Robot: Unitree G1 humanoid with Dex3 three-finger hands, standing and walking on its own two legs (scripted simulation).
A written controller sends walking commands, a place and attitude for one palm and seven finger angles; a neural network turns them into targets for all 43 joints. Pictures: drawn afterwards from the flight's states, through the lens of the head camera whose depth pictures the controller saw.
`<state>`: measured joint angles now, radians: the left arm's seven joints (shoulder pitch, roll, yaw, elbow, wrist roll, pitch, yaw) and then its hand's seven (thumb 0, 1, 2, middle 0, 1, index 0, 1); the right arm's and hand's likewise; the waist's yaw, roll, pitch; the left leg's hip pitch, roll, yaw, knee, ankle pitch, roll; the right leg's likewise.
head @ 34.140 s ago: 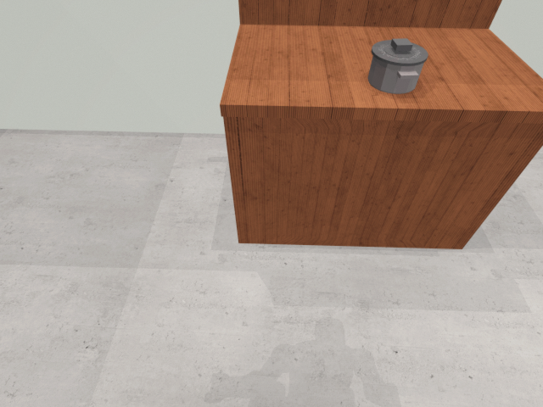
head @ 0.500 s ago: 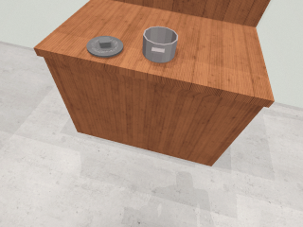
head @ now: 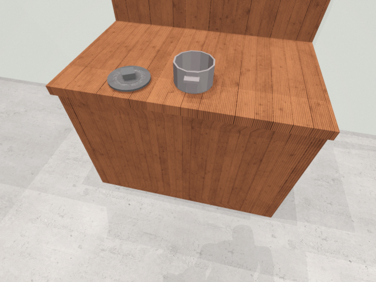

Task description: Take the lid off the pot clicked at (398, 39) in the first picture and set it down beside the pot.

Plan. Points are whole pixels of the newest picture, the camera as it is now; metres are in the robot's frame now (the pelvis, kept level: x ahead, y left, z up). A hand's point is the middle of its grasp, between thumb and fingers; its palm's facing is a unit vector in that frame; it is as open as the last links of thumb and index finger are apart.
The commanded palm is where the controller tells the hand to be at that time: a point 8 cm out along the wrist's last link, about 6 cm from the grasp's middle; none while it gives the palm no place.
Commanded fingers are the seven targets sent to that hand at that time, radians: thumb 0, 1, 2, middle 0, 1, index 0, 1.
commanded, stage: let the arm hang, fingers relaxed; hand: left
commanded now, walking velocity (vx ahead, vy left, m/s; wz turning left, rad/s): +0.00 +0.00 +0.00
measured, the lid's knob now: (128, 72) +0.80 +0.27 +0.00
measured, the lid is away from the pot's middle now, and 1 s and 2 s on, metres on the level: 0.25 0.25 0.25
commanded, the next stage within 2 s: look to check the result in 1.10 s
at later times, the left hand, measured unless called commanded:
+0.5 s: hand out of the picture +0.02 +0.17 -0.18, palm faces +0.03 -0.98 -0.20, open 7.3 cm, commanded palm none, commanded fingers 0.00 0.90 0.90 -0.20 -0.30 -0.20 -0.30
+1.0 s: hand out of the picture +0.02 +0.16 -0.18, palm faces +0.03 -0.98 -0.19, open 7.3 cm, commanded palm none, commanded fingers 0.00 0.90 0.90 -0.20 -0.30 -0.20 -0.30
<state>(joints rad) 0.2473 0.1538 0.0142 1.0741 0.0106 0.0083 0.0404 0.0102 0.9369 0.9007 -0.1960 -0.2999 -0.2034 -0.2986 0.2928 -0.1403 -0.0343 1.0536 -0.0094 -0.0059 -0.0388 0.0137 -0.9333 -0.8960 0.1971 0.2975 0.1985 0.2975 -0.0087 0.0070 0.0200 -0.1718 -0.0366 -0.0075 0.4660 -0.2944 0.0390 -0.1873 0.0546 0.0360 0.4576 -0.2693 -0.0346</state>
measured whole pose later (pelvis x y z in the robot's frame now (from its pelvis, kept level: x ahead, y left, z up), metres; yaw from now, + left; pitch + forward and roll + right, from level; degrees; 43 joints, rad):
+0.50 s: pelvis +0.01 -0.01 +0.00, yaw -1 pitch +0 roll +0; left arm 0.26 0.14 0.02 1.10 0.01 0.00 0.05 0.01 0.93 0.90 -0.20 -0.30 -0.20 -0.30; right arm 0.31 -0.11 -0.03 1.09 -0.01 0.00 -0.04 0.01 -0.91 -0.90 0.20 0.30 0.20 0.30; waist -0.01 0.01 0.04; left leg -0.15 -0.02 0.00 0.47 -0.31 0.03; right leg -0.16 0.07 0.04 0.45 -0.28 -0.05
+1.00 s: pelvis +0.01 +0.00 +0.00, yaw -1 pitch +0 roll +0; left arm 0.27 0.14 0.02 1.11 0.01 0.00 0.05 0.01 0.93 0.90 -0.20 -0.30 -0.20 -0.30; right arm 0.31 -0.11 -0.03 1.10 0.00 -0.01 -0.05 0.00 -0.91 -0.90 0.20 0.30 0.20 0.30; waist -0.01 0.00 0.04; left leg -0.15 -0.02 0.00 0.46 -0.31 0.03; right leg -0.16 0.07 0.05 0.44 -0.27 -0.04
